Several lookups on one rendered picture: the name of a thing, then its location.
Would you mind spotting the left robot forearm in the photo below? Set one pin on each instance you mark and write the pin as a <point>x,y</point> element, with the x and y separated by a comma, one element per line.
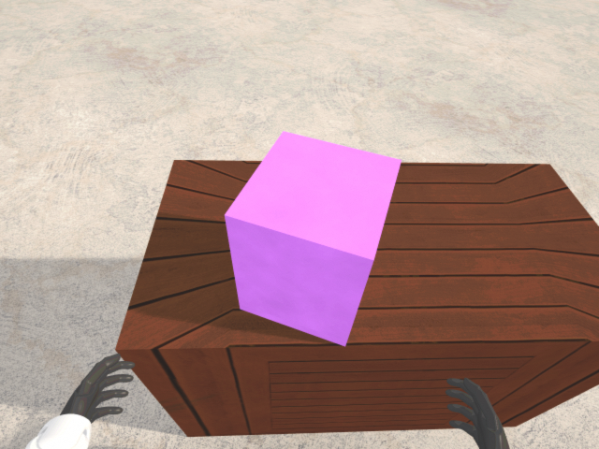
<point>67,431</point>

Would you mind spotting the carton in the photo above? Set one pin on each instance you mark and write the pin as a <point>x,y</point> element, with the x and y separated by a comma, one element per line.
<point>304,230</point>

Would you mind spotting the pedestal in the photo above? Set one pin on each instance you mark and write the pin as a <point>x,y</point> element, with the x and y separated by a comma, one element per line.
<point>483,271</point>

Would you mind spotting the left robot hand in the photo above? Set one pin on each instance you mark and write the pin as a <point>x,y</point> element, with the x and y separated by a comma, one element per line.
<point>89,394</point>

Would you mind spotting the right robot hand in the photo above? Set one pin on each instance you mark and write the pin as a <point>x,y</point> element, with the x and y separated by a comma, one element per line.
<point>487,430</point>

